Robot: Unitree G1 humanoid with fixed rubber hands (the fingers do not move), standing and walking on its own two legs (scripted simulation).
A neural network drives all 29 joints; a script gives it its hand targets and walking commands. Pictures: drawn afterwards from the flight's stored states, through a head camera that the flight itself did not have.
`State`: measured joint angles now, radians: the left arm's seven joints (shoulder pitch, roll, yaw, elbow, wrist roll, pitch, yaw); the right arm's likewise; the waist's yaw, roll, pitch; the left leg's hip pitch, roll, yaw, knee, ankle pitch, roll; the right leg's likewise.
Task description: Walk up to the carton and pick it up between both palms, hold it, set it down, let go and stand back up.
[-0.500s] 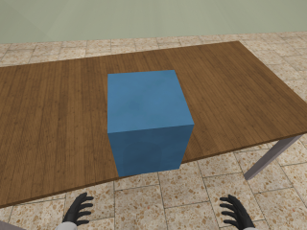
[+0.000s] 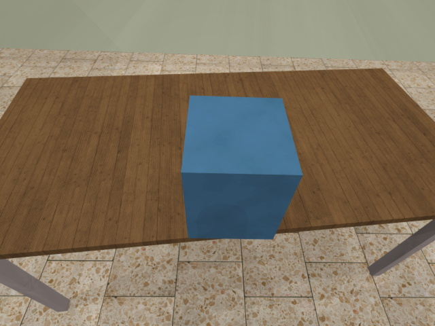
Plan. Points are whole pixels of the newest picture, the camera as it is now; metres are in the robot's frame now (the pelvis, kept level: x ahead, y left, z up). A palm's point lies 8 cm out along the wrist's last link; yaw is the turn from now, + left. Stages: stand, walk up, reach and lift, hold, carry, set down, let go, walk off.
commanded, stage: stand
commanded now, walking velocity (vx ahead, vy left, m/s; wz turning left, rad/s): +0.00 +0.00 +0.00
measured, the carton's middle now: (233, 170) +0.42 -0.02 +0.01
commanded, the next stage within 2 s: none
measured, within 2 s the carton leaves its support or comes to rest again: neither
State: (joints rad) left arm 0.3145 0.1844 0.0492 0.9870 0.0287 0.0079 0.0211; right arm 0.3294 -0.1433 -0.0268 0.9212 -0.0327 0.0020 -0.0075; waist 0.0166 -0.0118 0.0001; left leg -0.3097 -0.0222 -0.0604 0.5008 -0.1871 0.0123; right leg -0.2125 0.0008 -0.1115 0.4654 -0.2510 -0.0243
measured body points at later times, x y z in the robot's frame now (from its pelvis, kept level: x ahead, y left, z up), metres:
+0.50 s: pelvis -0.01 -0.01 +0.00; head -0.02 +0.01 +0.45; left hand -0.02 +0.20 -0.17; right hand -0.01 -0.23 -0.15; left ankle +0.05 +0.11 -0.74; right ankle +0.00 -0.10 -0.74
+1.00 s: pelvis -0.01 -0.02 +0.00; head -0.01 -0.01 +0.45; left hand -0.05 +0.19 -0.17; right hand -0.01 -0.24 -0.16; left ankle +0.05 +0.11 -0.74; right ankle +0.00 -0.10 -0.74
